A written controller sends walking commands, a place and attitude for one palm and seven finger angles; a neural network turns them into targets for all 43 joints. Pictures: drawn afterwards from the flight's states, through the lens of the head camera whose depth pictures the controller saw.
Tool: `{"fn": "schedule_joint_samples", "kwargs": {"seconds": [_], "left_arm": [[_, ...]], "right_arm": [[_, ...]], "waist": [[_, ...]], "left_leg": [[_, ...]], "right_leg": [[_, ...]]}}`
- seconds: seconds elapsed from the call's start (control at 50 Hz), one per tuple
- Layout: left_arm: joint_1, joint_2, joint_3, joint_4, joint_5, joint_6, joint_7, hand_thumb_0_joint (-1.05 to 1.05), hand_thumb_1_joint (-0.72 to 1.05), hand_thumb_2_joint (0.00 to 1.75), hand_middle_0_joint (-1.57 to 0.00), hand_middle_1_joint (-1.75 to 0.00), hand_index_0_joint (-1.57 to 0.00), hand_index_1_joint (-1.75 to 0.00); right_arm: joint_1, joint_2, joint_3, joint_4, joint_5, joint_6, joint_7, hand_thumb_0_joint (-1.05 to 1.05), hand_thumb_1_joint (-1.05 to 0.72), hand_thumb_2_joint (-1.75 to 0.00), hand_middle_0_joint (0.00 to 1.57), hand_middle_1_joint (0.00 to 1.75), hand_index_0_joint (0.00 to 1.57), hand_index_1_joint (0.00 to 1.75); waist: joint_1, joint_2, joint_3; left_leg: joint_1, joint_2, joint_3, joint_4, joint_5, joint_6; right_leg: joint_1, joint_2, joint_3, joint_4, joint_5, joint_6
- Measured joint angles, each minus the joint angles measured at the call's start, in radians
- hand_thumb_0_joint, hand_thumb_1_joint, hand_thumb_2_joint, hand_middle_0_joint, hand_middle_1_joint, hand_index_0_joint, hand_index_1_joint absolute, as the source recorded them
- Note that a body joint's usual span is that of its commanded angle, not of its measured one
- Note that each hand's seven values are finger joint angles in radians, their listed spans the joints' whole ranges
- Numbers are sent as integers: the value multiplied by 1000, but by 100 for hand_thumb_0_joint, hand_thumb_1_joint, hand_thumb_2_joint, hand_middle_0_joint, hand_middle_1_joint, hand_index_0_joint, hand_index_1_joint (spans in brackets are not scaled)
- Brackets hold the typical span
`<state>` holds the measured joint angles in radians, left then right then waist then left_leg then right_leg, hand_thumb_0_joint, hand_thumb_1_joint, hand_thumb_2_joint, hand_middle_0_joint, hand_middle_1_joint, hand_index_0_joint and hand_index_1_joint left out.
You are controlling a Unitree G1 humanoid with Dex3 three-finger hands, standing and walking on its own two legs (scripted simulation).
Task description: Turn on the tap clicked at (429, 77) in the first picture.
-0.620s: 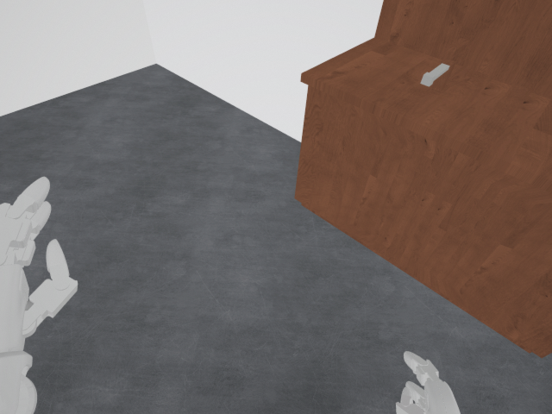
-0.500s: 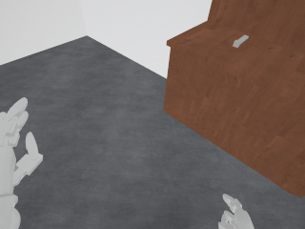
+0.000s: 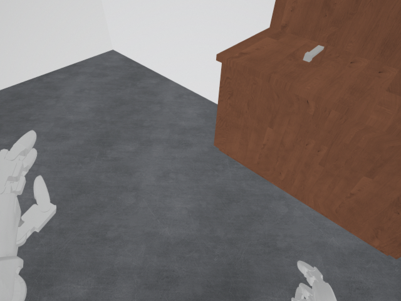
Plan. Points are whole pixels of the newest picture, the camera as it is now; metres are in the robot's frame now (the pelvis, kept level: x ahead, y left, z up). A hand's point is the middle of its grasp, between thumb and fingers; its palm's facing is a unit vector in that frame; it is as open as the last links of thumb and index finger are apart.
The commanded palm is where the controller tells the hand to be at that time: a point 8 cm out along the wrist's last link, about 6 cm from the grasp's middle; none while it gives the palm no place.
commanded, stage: walk to a spot facing it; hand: left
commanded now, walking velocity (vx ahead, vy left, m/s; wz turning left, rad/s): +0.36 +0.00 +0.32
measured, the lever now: (308, 56) +1.02 -0.39 +0.04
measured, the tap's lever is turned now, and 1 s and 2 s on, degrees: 0 0 0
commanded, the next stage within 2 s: turn to face it in 1.02 s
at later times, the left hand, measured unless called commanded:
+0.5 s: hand (72, 155) +0.30 +0.24 +0.17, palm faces +0.39 -0.79 -0.48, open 7.4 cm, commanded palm +0.24 +0.29 +0.18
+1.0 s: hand (52, 125) +0.37 +0.30 +0.18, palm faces +0.68 -0.62 -0.40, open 7.4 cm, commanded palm +0.32 +0.33 +0.18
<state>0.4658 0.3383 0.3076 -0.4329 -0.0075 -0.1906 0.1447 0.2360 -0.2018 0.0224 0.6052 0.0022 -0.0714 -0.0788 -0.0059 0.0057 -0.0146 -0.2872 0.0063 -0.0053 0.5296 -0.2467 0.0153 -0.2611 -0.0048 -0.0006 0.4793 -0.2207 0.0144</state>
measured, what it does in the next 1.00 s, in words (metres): walks ahead, turning left: right foot, then left foot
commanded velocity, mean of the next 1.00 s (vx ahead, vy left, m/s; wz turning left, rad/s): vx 0.33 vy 0.00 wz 0.38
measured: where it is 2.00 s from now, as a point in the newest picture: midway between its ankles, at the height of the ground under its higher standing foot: (201, 292)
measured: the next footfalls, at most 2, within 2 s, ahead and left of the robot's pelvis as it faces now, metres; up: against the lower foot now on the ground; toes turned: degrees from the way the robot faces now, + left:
right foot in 0.56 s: +0.24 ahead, -0.10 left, +0.00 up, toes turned -2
left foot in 1.00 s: +0.33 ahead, +0.17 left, +0.00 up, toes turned +28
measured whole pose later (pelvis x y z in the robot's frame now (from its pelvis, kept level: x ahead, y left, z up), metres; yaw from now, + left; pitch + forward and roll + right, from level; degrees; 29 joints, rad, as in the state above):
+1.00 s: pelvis +0.25 +0.01 -0.02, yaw +18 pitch -1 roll +2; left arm 0.48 0.37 0.38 -0.61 -0.01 -0.20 0.20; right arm 0.20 -0.26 -0.04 0.53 0.00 -0.04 -0.08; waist 0.03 -0.05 0.06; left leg -0.37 0.06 0.20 0.57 -0.17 0.03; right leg -0.20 -0.18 -0.28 0.77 -0.48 0.02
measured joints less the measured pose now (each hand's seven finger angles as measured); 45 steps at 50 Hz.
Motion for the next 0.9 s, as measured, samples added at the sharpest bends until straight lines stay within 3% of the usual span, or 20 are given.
{"fn": "schedule_joint_samples", "kwargs": {"seconds": [0.06, 0.12, 0.26, 0.34, 0.38, 0.44, 0.52, 0.56, 0.62, 0.66, 0.7, 0.74, 0.78, 0.9], "left_arm": [[9, 0, 2, -12, 4, 6, 7, 1, 89, 90, -21, -31, -21, -30], [10, 11, 16, -31, 6, -1, 14, 1, 89, 90, -21, -31, -21, -30], [-6, 2, 37, -30, 7, -23, 19, 1, 89, 90, -21, -31, -21, -30], [-23, 9, 57, -20, 7, -24, 21, 1, 89, 90, -20, -31, -21, -30], [-14, 16, 55, -42, 3, -23, 14, 1, 89, 90, -20, -31, -21, -30], [33, 25, 47, -88, -2, -32, 1, 1, 89, 90, -20, -30, -21, -30], [79, 63, 56, -99, -5, -42, -17, 1, 89, 90, -21, -31, -21, -30], [67, 98, 68, -88, -1, -36, -21, 1, 89, 90, -21, -31, -21, -30], [-14, 74, 55, -28, 4, -35, -27, 1, 89, 90, -21, -31, -22, -30], [-21, 41, 53, -5, 2, -35, -25, 1, 89, 90, -21, -31, -22, -30], [-1, 19, 50, -9, 4, -30, -22, 1, 89, 90, -21, -31, -22, -30], [20, 11, 43, -35, 6, -23, -17, 1, 89, 90, -21, -31, -22, -30], [35, 13, 37, -72, 6, -18, -9, 1, 89, 90, -21, -31, -22, -30], [48, 36, 48, -164, 0, -16, 22, 1, 89, 90, -21, -31, -22, -30]], "right_arm": [[15, -4, -5, 2, -2, 6, -7, 1, -90, -90, 20, 30, 20, 30], [27, -10, -10, 9, -2, 5, -10, 1, -90, -90, 20, 30, 20, 30], [49, -19, -15, 45, 4, 13, -6, 1, -90, -90, 20, 30, 20, 30], [30, 27, -13, 59, -8, -10, 7, 1, -91, -90, 20, 30, 20, 30], [27, 49, -5, 58, -7, -15, 23, 1, -91, -90, 20, 30, 20, 30], [30, 66, 8, 45, -6, -22, 39, 1, -90, -90, 20, 30, 20, 30], [33, 63, 12, 29, -8, -16, 32, 1, -90, -90, 20, 30, 21, 30], [35, 54, 6, 23, -4, -8, 23, 1, -90, -90, 21, 30, 21, 30], [-11, 11, -18, 60, -3, 19, 20, 1, -90, -90, 21, 30, 21, 30], [-32, -15, -30, 70, -3, 37, 24, 1, -90, -90, 20, 30, 21, 30], [-39, -36, -40, 61, -2, 50, 23, 1, -90, -90, 20, 30, 20, 30], [-40, -50, -49, 45, -3, 55, 19, 1, -91, -90, 20, 30, 20, 30], [-36, -60, -59, 24, -6, 53, 16, 1, -91, -90, 20, 30, 20, 30], [-21, -67, -76, -35, -9, 41, 2, 1, -91, -90, 20, 30, 20, 30]], "waist": [[-10, 3, -16], [-17, -1, -15], [-6, -28, -18], [-26, -19, 6], [-34, -12, 17], [-40, 6, 24], [-36, 38, 38], [-37, 40, 40], [-19, 57, 70], [-12, 47, 75], [-13, 34, 74], [-10, 15, 75], [-4, -8, 80], [21, -54, 94]], "left_leg": [[-21, -6, -11, 47, -62, 11], [-38, -11, -17, 103, -66, 16], [-30, -35, 13, 188, -144, 21], [9, -30, -3, 142, -146, 24], [42, -20, -15, 87, -130, 21], [93, -3, -28, 12, -113, 7], [136, 15, -48, 6, -147, -16], [107, 10, -57, 117, -205, -14], [-45, 3, -36, 506, -234, 6], [-146, 5, -3, 691, -193, -4], [-234, 28, 25, 773, -138, -19], [-293, 58, 47, 746, -91, -28], [-313, 86, 72, 628, -53, -30], [-241, 103, 155, 249, -25, -25]], "right_leg": [[-15, -6, -14, 48, -72, -10], [-23, -17, -28, 96, -56, -8], [-34, -61, -28, 243, -199, -4], [-129, -19, -24, 506, -305, -6], [-177, -9, -43, 549, -294, -2], [-219, -13, -85, 471, -219, 4], [-168, -11, -144, 210, -110, 4], [-102, -17, -162, 83, -40, -18], [-99, -31, -198, 176, -45, -73], [-69, -45, -207, 173, -79, -79], [-30, -54, -223, 134, -81, -72], [8, -63, -242, 91, -79, -70], [43, -76, -259, 55, -80, -68], [117, -122, -304, 43, -135, -37]]}}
